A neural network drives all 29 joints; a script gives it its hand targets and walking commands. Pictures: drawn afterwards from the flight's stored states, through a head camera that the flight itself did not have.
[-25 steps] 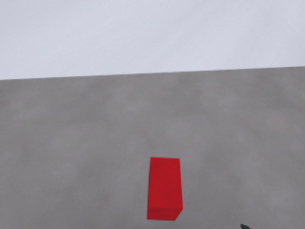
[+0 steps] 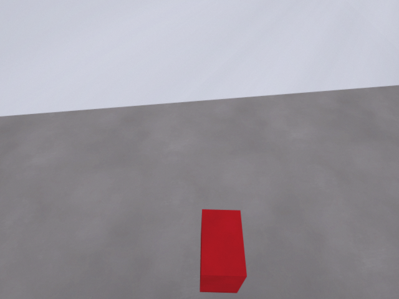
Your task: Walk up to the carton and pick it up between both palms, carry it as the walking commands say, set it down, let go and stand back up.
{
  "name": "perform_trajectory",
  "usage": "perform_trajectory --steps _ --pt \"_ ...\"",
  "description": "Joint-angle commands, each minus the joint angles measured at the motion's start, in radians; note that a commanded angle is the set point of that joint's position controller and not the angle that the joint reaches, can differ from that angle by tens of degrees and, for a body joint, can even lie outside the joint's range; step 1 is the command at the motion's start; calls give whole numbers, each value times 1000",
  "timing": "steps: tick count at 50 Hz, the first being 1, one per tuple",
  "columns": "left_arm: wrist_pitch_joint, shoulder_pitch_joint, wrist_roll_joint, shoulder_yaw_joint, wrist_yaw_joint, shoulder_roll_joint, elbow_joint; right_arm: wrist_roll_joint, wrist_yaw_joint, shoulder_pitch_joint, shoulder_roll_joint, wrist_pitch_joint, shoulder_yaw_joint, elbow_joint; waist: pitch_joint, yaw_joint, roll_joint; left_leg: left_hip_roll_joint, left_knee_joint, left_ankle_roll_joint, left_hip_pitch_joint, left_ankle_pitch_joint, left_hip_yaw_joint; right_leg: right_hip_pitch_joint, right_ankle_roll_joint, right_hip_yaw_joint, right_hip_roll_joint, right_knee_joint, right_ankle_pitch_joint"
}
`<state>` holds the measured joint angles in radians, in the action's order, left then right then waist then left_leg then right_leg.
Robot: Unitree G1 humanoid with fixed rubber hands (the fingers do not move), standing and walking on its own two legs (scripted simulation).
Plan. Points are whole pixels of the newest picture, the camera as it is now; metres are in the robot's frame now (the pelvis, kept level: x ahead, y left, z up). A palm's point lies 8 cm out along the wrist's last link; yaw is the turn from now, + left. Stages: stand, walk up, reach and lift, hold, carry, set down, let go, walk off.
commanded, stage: walk up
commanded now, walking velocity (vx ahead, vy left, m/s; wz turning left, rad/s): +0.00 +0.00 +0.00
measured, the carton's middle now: (219, 251) +0.42 -0.07 -0.63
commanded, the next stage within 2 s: stand in 0.08 s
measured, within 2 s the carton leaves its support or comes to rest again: neither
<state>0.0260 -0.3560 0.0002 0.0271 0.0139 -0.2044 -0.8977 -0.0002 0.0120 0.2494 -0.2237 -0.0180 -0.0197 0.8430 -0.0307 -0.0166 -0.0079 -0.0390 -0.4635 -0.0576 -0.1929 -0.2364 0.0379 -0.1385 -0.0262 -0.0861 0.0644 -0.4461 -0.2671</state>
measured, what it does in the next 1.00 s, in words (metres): stands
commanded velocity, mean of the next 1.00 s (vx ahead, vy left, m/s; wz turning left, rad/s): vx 0.00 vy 0.00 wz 0.00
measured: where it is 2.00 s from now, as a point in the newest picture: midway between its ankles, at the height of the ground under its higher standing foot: outside the picture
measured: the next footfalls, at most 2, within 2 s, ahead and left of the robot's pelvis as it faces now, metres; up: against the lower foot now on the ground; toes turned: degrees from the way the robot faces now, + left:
none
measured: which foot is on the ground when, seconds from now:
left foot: down 0.00-1.00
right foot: down 0.00-1.00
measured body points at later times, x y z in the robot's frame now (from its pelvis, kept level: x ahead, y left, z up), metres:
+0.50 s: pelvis -0.01 -0.01 +0.00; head -0.01 +0.00 +0.45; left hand +0.01 +0.24 -0.14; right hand +0.08 -0.26 -0.13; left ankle +0.01 +0.08 -0.74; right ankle -0.02 -0.14 -0.74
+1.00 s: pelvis -0.02 -0.01 -0.02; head +0.05 +0.00 +0.42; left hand +0.17 +0.21 -0.14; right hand +0.12 -0.26 -0.14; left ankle +0.01 +0.08 -0.74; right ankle -0.02 -0.14 -0.74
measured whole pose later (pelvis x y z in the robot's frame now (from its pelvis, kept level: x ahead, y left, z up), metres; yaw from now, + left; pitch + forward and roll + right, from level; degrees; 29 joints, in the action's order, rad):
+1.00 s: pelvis -0.02 -0.01 -0.02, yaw -1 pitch +5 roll -1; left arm 0.32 -0.02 -0.01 0.03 0.01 -0.19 -0.57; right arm 0.00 -0.07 0.13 -0.24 -0.30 -0.02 0.58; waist -0.06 0.02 0.00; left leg 0.00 -0.69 -0.04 -0.49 -0.30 0.04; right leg -0.43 -0.01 -0.09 0.04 -0.67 -0.33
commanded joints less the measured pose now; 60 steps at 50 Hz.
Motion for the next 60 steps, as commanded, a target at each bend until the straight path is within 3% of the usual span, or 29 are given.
perform_trajectory --steps 1,2,3,11,14,15,25,29,30,31,33,34,35,36,37,38,39,40,41,42,44,47,50,52,53,56,57,58,60 --pt "1 -44 13 -17 11 -56 -25 -18 11 51 -99 19 -24 12 -52 2 53 152 158 -2 -8 198 -154 -38 22 44 17 113 74" --pt "4 -51 13 -18 9 -55 -38 -18 7 37 -104 18 -25 12 -50 -3 21 153 171 -6 -18 122 -167 -25 19 41 16 117 67" --pt "-1 -44 13 -22 6 -60 -27 -19 5 41 -104 17 -29 8 -54 5 49 150 179 -2 -16 84 -163 -34 23 47 28 124 66" --pt "-18 -45 12 -10 8 -72 -37 -18 5 8 -94 24 -27 17 -47 4 -15 137 168 16 -41 27 -150 -38 30 58 39 146 57" --pt "-24 -33 14 -7 7 -70 -29 -20 7 26 -91 29 -28 17 -51 9 36 124 158 18 -55 35 -142 -29 30 60 37 143 65" --pt "-23 -46 12 -11 8 -70 -28 -22 5 43 -92 30 -29 18 -41 8 5 123 156 19 -49 33 -138 -18 29 61 40 152 68" --pt "-38 -28 11 0 9 -120 -25 -23 7 24 -124 43 -30 10 2 3 8 135 108 15 -16 219 -123 8 32 57 52 126 140" --pt "-35 -15 14 -5 8 -119 -24 -24 5 2 -134 41 -32 1 -33 4 24 136 131 13 -28 135 -134 -25 31 60 49 134 106" --pt "-36 -15 15 -11 9 -100 -27 -22 0 -2 -119 39 -33 -2 -41 4 -20 130 139 13 -23 111 -130 -46 34 62 47 144 87" --pt "-35 0 14 -5 6 -107 -20 -23 0 15 -125 42 -32 7 -31 12 17 131 144 15 -24 101 -136 -42 33 59 43 141 69" --pt "-38 -23 13 -7 7 -118 -29 -24 2 10 -128 42 -32 10 -33 6 3 136 146 10 -25 113 -142 -32 33 62 45 146 78" --pt "34 328 -85 -15 18 -88 322 -3 -46 -341 -197 -26 -30 -341 -24 125 27 73 -15 31 -125 -197 4 -288 52 62 -81 -62 -215" --pt "99 591 -69 3 13 -85 563 6 -39 -309 -156 -103 3 -348 -48 102 64 84 -20 36 -186 -296 15 -248 43 33 -87 -85 -280" --pt "154 544 -67 -12 11 -55 512 6 -53 -303 -142 -152 11 -332 -97 112 95 120 19 38 -243 -380 -3 -199 24 15 -100 -101 -251" --pt "202 529 -84 -6 19 -61 516 -6 -66 -304 -175 -195 -30 -317 -52 106 76 129 40 59 -240 -379 16 -160 23 -34 -112 -117 -196" --pt "249 480 -98 -19 18 -45 531 -7 -76 -255 -176 -239 -58 -315 -7 105 108 126 41 68 -257 -322 0 -113 31 -23 -106 -140 -109" --pt "283 406 -81 -6 14 -47 506 -11 -79 -236 -169 -267 -33 -339 12 67 113 106 16 62 -246 -246 2 -121 35 2 -98 -141 -79" --pt "311 349 -82 -6 6 -38 509 -36 -74 -207 -177 -288 -64 -382 42 85 42 108 11 51 -218 -208 -11 -93 43 9 -104 -147 -39" --pt "329 299 -57 18 -4 -59 506 -56 -76 -200 -207 -308 -113 -414 65 81 65 91 -21 57 -214 -106 -18 -98 56 41 -95 -151 5" --pt "338 264 -33 21 -8 -44 468 -84 -77 -188 -180 -314 -131 -425 50 71 29 82 -64 52 -217 -56 -22 -171 57 56 -90 -164 9" --pt "342 190 11 26 -15 -27 388 -71 -77 -210 -159 -302 -131 -441 49 13 7 57 -116 51 -203 38 -38 -253 56 65 -85 -178 28" --pt "306 176 63 70 -7 -9 330 -48 -87 -222 -155 -267 -101 -398 80 -18 43 36 -182 73 -217 118 -50 -361 58 78 -93 -220 74" --pt "231 253 66 100 -3 19 343 -63 -84 -281 -139 -193 -85 -427 267 -3 21 29 -278 71 -209 259 -77 -408 54 93 -85 -284 166" --pt "172 349 54 115 8 19 406 -45 -84 -368 -139 -137 -90 -459 391 -3 57 28 -334 80 -209 347 -88 -436 49 95 -86 -341 212" --pt "151 393 21 122 9 15 432 -25 -77 -414 -133 -114 -75 -496 472 -1 20 26 -361 71 -202 364 -91 -434 47 103 -85 -353 231" --pt "126 486 3 116 33 22 495 12 -66 -459 -115 -97 -97 -470 563 -14 62 11 -385 80 -228 334 -70 -478 46 104 -91 -382 198" --pt "128 512 3 119 46 17 514 4 -65 -463 -119 -101 -120 -442 577 2 66 11 -383 86 -241 337 -67 -493 47 107 -93 -377 198" --pt "144 528 -8 97 53 31 527 9 -64 -463 -141 -113 -143 -417 580 32 67 15 -378 89 -214 280 -75 -543 46 97 -97 -374 144" --pt "154 634 -16 93 73 39 582 4 -67 -584 -158 -125 -168 -397 535 29 87 18 -371 95 -280 140 -73 -618 53 90 -92 -392 28"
